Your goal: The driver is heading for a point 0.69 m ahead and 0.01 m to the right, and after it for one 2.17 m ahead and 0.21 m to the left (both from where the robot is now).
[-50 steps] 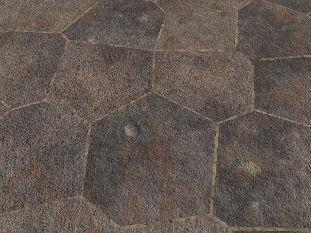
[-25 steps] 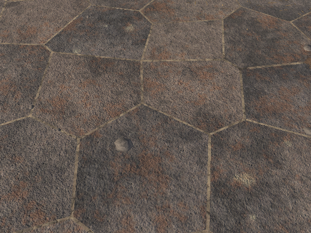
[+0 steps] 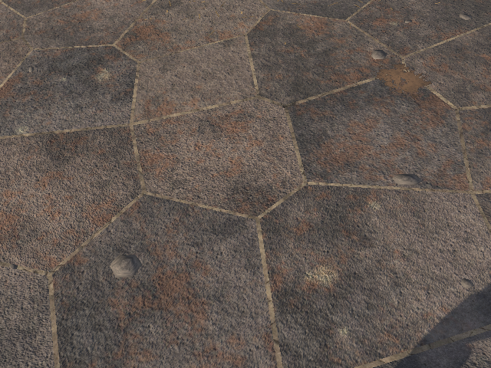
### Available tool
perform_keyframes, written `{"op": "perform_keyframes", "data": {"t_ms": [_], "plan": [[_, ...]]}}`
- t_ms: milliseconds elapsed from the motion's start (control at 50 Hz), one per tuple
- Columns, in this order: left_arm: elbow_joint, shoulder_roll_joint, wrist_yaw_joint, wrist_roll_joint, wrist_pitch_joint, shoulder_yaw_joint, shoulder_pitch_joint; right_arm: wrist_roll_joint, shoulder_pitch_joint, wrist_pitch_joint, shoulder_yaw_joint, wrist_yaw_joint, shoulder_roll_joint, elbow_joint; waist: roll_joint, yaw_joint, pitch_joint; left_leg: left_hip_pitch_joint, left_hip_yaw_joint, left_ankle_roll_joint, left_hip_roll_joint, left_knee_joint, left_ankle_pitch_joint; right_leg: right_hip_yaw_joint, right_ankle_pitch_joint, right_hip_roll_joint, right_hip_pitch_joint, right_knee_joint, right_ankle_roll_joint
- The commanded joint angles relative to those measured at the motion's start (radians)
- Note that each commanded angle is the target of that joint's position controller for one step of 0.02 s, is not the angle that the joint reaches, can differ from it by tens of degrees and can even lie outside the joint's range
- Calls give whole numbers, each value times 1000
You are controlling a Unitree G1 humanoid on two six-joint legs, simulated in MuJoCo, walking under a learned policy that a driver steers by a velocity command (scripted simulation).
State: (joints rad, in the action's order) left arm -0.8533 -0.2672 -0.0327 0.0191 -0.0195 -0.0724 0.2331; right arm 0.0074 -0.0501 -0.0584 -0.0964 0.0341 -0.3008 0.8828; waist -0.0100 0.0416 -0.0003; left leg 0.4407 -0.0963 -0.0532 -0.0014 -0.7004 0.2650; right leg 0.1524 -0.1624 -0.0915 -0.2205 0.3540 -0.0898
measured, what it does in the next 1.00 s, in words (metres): walks ahead: left foot, then right foot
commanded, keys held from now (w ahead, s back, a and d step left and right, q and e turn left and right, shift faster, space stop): w+e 0.14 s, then w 0.68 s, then w+q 0.18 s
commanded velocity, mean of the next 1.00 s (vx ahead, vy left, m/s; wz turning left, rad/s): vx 0.45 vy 0.00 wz -0.18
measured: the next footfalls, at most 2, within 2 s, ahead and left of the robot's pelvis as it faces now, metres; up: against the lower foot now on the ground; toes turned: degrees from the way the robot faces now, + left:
left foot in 0.18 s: +0.13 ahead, +0.15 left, +0.00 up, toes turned -11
right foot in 0.60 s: +0.37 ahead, -0.18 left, +0.00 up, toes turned -13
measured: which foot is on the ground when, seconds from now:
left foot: up 0.00-0.16, down 0.18-0.60, up 0.62-1.00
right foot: down 0.00-0.18, up 0.20-0.58, down 0.60-1.00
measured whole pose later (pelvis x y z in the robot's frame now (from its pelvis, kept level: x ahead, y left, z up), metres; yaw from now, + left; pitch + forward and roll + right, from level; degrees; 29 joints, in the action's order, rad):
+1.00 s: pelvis +0.44 -0.10 -0.01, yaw -8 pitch +1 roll -2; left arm -0.86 -0.28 0.01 0.00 -0.09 -0.06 0.35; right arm 0.02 -0.10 -0.08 -0.04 -0.03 -0.29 0.78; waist -0.05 0.07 -0.01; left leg 0.69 -0.02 0.02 -0.10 -0.65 -0.10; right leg -0.09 -0.24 -0.08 0.04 0.17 -0.05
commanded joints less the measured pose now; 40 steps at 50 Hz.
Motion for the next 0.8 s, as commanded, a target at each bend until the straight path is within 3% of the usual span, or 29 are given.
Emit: {"op": "perform_keyframes", "data": {"t_ms": [20, 100, 140, 160, 180, 200, 220, 240, 260, 340, 420, 500, 540, 560, 580, 600, 620, 640, 660, 680, 700, 720, 740, 800], "plan": [[61, -194, -1, 2, -14, -49, -4, 7, 98, -39, -8, -15, -75, -84, 146, 15, 6, 69, 5, 0, 12, 100, -12, 341, -320, 241, 80, -169, -147], [81, -185, 6, 4, -8, -48, -6, 19, 74, -66, -5, -26, -88, -94, 148, -1, 7, -72, 16, 24, 27, 207, -26, 381, -330, 220, 10, -134, -135], [99, -163, 7, 6, -2, -39, -30, 22, -3, -74, -10, -24, -93, -75, 133, -52, 12, -238, 36, 41, 25, 309, -92, 372, -352, 175, -74, -74, -103], [104, -131, 9, 1, -3, -28, -30, 20, -72, -75, -16, -20, -108, -55, 115, -82, 31, -354, 31, 57, -12, 332, -94, 337, -362, 147, -140, -7, -74], [110, -67, 11, -3, -7, -9, -26, 7, -189, -75, -24, -15, -141, -30, 37, -121, 84, -523, -87, 103, -138, 347, -16, 251, -423, 91, -263, 190, -27], [126, -9, 13, 4, -18, 7, -6, -17, -277, -68, -29, -13, -196, -17, -146, -115, 113, -628, -365, 193, -300, 451, 234, 60, -435, -28, -425, 465, 24], [159, -75, 13, 21, -33, -4, -12, -26, -281, -67, -40, -27, -228, 1, -234, -94, 22, -575, -612, 289, -412, 518, 454, 25, -455, 21, -604, 613, 26], [141, -139, 17, 18, -41, -16, -6, -8, -227, -70, -22, -31, -151, -25, -169, -85, -58, -526, -550, 291, -385, 527, 478, 30, -381, 82, -655, 691, 35], [122, -150, 22, 9, -44, -22, -1, 1, -204, -68, -9, -33, -105, -34, -137, -80, -77, -507, -448, 258, -324, 527, 396, 15, -298, 99, -654, 718, 44], [148, -96, 38, -11, -61, -11, -80, -11, -204, -59, 3, -31, -103, -35, -106, -78, -67, -408, -210, 233, -235, 573, 41, -72, -75, 161, -583, 642, 75], [196, -37, 47, -11, -66, 17, -195, 6, -259, -52, 1, -28, -128, -14, -98, -113, -66, -332, -49, 229, -184, 579, -173, -147, 83, 159, -446, 385, 104], [231, -53, 63, 3, -66, 20, -269, 20, -332, -40, 2, -33, -154, 9, -110, -127, -74, -342, -27, 221, -225, 560, -232, -171, 124, 129, -325, 237, 85], [240, -81, 69, 7, -66, 11, -263, 25, -338, -30, 1, -33, -162, 15, -120, -98, -73, -395, -30, 205, -259, 526, -320, -169, 86, 120, -285, 190, 52], [233, -103, 69, 5, -66, 1, -220, 25, -331, -25, -1, -31, -173, 15, -124, -61, -47, -411, -12, 192, -260, 467, -468, -183, 69, 101, -206, 168, 31], [202, -134, 65, 2, -64, -18, -115, 27, -327, -20, 2, -29, -170, 14, -109, 1, 18, -402, 34, 169, -229, 336, -642, -204, 73, 76, -50, 139, 3], [157, -180, 57, 1, -60, -42, 44, 18, -331, -18, 11, -26, -151, 8, -89, 75, 119, -315, 77, 139, -182, 137, -677, -191, 73, 88, 184, 149, -28], [131, -263, 43, -19, -51, -63, 212, -8, -358, -26, 37, -27, -80, -29, 75, 115, 281, -35, 127, 88, -110, -223, -372, 111, 9, 331, 525, 164, -115], [111, -296, 52, -15, -47, -62, 247, 0, -449, -48, 63, -30, 6, -30, 325, 62, 416, 193, 51, 63, 30, -480, 305, 554, -193, 499, 661, -6, -234], [115, -200, 56, -9, -50, -34, 205, 27, -369, -61, 33, -36, -111, -35, 219, 79, 293, 301, -14, 77, -30, -584, 295, 526, -272, 460, 577, -53, -197], [125, -171, 56, -6, -54, -23, 127, 38, -287, -69, 25, -39, -138, -63, 175, 61, 150, 345, 18, 93, -75, -578, 200, 375, -198, 424, 440, -68, -163], [135, -154, 58, -13, -56, -16, 58, 26, -251, -71, 26, -33, -124, -65, 96, 31, 87, 305, 34, 94, -113, -531, 111, 273, -97, 381, 307, -91, -146], [141, -130, 62, -22, -60, -10, 13, 11, -244, -65, 22, -31, -114, -66, 88, -1, 40, 266, 35, 88, -137, -484, 57, 198, -1, 346, 206, -121, -141], [141, -113, 63, -30, -63, -6, -11, 9, -264, -54, 23, -34, -96, -63, 103, -32, 32, 213, 28, 86, -155, -464, 21, 153, 43, 324, 143, -152, -141], [119, -118, 61, -17, -82, -10, -13, 3, -253, -26, 29, -35, -55, -73, 87, -65, -2, 206, 40, 61, -165, -383, -40, 66, 138, 310, 65, -219, -162]]}}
